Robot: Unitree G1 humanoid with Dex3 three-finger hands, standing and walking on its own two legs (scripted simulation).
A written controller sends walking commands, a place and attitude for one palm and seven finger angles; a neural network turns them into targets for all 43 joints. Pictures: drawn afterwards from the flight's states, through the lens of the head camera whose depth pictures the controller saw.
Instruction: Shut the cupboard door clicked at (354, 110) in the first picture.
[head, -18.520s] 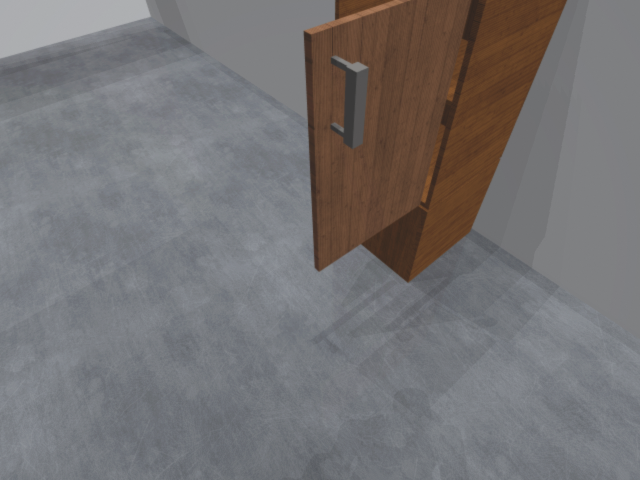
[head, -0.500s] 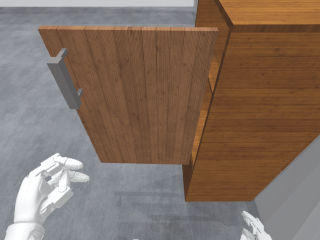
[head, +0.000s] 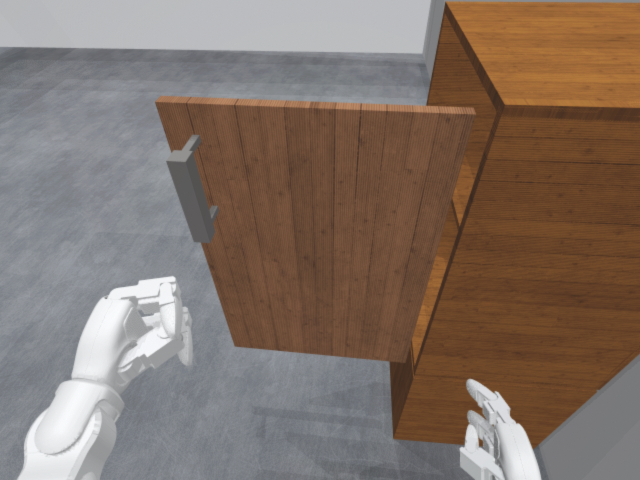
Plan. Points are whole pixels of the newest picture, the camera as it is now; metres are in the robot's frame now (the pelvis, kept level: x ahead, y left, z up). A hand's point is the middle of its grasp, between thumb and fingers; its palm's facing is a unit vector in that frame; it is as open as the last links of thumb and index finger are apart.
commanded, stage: raise the hand and make a fist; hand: left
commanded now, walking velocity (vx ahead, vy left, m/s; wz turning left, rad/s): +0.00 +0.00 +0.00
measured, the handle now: (199, 189) +0.44 +0.22 +0.15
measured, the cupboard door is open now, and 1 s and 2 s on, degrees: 88 88 88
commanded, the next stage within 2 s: bring the fist close to the handle in 0.54 s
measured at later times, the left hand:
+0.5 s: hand (177, 320) +0.23 +0.17 +0.16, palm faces +0.07 -1.00 -0.07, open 3.2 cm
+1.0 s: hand (193, 292) +0.27 +0.17 +0.15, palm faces +0.02 -1.00 -0.07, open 3.1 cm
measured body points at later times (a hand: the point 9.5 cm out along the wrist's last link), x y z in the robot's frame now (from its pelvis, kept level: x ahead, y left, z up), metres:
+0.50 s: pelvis +0.00 -0.02 +0.01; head -0.03 -0.03 +0.46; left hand +0.22 +0.23 +0.16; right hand +0.18 -0.25 -0.05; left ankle +0.01 +0.08 -0.72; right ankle -0.02 -0.12 -0.72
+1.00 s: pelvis +0.00 -0.03 +0.01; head -0.02 -0.06 +0.46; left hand +0.26 +0.22 +0.16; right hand +0.18 -0.26 -0.06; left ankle +0.01 +0.08 -0.72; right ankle -0.02 -0.12 -0.72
